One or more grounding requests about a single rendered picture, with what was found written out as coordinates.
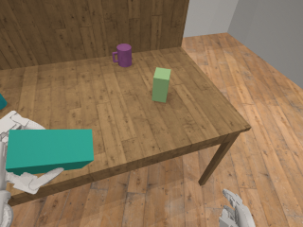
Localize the table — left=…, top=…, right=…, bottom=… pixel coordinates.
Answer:
left=0, top=0, right=252, bottom=207

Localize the robot right hand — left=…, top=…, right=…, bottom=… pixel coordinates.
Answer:
left=219, top=189, right=256, bottom=227

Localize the left robot forearm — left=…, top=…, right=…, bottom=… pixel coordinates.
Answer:
left=0, top=190, right=14, bottom=227

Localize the sponge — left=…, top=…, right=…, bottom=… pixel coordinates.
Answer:
left=6, top=129, right=94, bottom=176

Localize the robot left hand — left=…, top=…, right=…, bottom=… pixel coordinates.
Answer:
left=0, top=111, right=64, bottom=195

